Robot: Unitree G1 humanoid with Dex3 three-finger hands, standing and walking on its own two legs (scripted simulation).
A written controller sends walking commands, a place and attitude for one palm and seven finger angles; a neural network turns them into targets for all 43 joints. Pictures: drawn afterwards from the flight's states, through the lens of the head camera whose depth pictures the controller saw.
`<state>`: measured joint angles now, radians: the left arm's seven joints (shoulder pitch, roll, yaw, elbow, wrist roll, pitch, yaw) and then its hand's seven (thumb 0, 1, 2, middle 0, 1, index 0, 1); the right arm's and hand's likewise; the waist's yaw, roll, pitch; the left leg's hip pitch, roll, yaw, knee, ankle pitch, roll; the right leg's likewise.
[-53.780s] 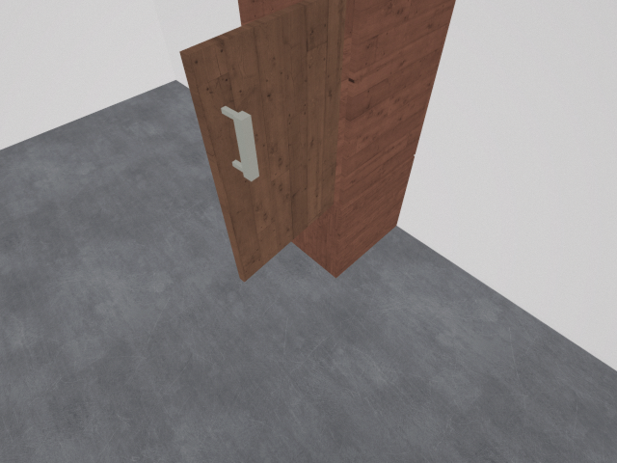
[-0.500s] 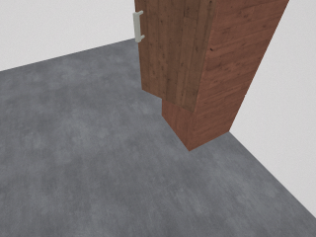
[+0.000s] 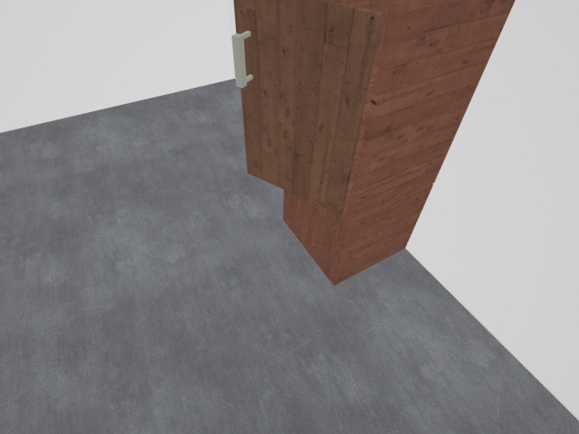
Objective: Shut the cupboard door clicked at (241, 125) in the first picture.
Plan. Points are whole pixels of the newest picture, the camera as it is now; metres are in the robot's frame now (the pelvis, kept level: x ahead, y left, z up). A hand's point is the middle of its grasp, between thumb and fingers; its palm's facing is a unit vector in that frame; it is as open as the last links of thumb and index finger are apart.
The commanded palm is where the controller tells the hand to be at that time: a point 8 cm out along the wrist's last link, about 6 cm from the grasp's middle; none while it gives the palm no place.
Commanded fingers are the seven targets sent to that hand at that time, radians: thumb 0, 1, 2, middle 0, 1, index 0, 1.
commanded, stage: look to check the result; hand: left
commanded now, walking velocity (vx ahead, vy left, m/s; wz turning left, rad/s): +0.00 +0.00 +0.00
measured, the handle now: (244, 59) +0.97 +0.16 +0.08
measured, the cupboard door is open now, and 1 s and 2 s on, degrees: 27 27 27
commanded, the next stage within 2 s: walk to a spot facing it in 0.54 s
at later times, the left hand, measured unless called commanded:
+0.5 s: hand out of the picture -0.02 +0.16 -0.18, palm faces +0.03 -0.99 -0.17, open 7.4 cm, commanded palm none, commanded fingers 0.00 0.90 0.90 -0.20 -0.30 -0.20 -0.30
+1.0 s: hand out of the picture +0.01 +0.19 -0.21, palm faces +0.19 -0.96 -0.19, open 7.4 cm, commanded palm none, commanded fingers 0.00 0.90 0.90 -0.20 -0.30 -0.20 -0.30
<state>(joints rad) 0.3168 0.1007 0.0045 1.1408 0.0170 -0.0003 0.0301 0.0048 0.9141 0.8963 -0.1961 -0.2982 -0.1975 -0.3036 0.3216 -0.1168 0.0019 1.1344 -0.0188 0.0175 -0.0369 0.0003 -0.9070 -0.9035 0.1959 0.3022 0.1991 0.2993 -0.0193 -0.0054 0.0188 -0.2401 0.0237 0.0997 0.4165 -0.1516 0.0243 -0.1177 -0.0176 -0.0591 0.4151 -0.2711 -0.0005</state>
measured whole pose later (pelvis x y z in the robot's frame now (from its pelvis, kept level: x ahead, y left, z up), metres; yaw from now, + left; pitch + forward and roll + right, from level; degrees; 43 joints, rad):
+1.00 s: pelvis +0.02 +0.01 -0.02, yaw +9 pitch -2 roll -2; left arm 0.26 0.17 0.07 1.03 0.04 0.02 0.04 0.00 0.91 0.90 -0.20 -0.30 -0.20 -0.30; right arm 0.28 -0.16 -0.04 1.05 -0.02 0.07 -0.01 0.00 -0.91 -0.90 0.20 0.30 0.20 0.30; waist -0.03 -0.02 0.09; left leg -0.37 0.03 0.07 0.73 -0.36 -0.01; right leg -0.14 -0.07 -0.21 0.62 -0.43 0.01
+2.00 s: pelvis +0.01 -0.01 -0.02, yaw +45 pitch +0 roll +0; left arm 0.27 0.26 0.08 0.93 0.03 0.07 0.00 0.01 0.91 0.90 -0.20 -0.30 -0.20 -0.30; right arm 0.14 -0.21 -0.04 0.86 -0.03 0.02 0.01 0.00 -0.91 -0.90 0.20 0.30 0.20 0.30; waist 0.01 -0.06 0.10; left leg -0.29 -0.01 0.05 0.63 -0.34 0.05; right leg -0.41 -0.12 -0.08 1.08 -0.52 0.05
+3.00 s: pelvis +0.15 +0.28 -0.01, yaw +78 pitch +0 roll -2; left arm 0.26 0.23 0.08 0.96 0.04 0.00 -0.01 0.01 0.92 0.90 -0.19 -0.30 -0.19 -0.30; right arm 0.15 -0.20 -0.02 0.90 -0.03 -0.05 -0.01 0.00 -0.91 -0.90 0.20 0.30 0.20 0.30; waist 0.02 -0.04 0.10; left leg -0.30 -0.05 0.10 0.55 -0.25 0.12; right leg -0.51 -0.14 -0.04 1.23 -0.31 0.04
